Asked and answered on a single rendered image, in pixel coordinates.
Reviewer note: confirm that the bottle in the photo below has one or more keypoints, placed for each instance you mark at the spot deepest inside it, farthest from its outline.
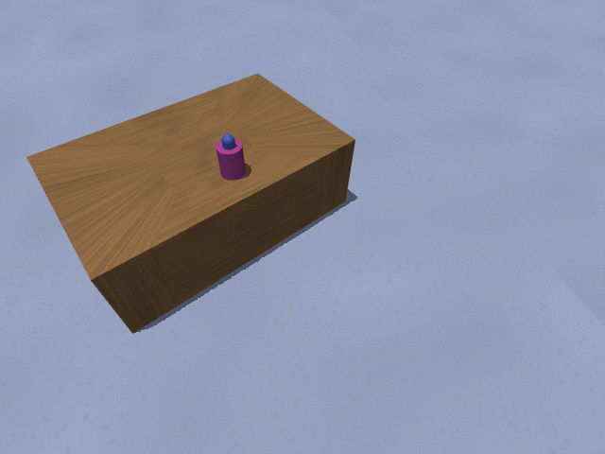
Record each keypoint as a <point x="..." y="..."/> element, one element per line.
<point x="231" y="158"/>

